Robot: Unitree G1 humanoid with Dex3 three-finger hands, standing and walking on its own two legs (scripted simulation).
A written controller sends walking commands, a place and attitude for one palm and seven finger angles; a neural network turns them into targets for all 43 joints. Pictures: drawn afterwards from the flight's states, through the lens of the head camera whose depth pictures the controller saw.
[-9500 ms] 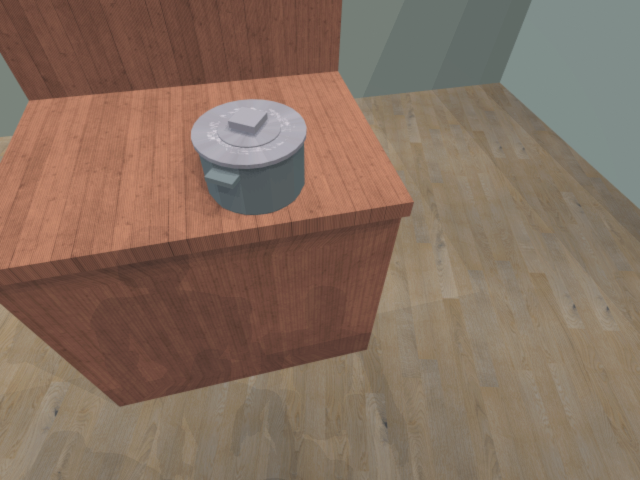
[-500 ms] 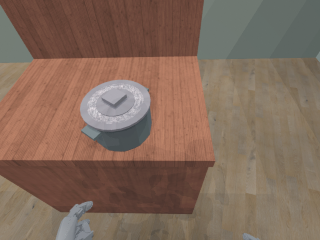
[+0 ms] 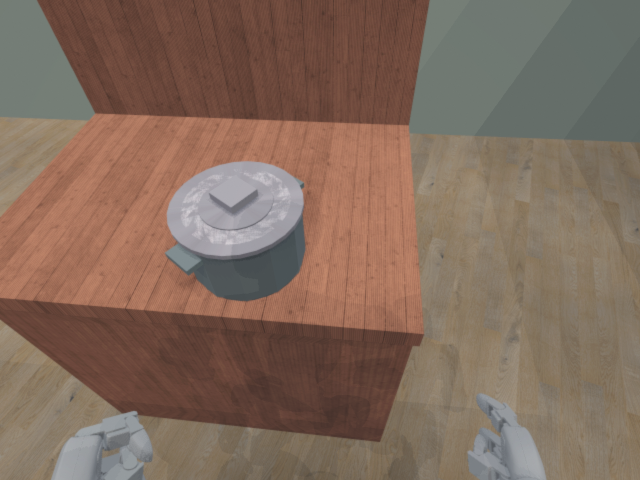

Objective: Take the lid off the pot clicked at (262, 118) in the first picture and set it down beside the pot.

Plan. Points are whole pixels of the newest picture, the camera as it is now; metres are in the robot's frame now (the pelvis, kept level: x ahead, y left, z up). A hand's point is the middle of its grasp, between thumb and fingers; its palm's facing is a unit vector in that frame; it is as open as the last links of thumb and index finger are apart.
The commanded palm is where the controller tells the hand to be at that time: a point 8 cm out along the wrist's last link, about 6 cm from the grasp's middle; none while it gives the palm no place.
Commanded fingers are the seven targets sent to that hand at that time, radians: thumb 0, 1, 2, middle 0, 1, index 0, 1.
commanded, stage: raise the hand higher, near the body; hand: left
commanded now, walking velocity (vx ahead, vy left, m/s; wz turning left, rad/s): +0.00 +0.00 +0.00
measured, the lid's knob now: (233, 194) +0.47 +0.18 +0.10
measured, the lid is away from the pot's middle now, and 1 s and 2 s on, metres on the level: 0.00 0.00 0.00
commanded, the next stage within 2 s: reach forward and open the fingers in 0.80 s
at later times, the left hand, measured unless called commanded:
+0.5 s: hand (115, 419) +0.16 +0.24 +0.05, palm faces +0.23 -0.88 -0.41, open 3.1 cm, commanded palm +0.12 +0.28 +0.08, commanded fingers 0.00 0.90 0.90 -1.30 -1.50 -1.30 -1.50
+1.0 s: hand (86, 378) +0.19 +0.26 +0.10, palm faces +0.14 -0.62 -0.77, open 3.0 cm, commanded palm +0.14 +0.29 +0.14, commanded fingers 0.00 0.75 0.91 -1.18 -1.39 -1.18 -1.39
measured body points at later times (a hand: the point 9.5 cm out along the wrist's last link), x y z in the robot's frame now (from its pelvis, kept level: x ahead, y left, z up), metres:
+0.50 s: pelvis +0.02 +0.02 +0.00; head +0.04 -0.01 +0.45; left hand +0.15 +0.29 +0.07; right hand +0.22 -0.22 -0.08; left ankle +0.02 +0.13 -0.74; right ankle -0.05 -0.08 -0.74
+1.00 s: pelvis +0.01 +0.03 +0.00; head +0.02 +0.00 +0.45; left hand +0.17 +0.29 +0.14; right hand +0.19 -0.20 -0.10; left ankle +0.02 +0.13 -0.74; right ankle -0.05 -0.08 -0.74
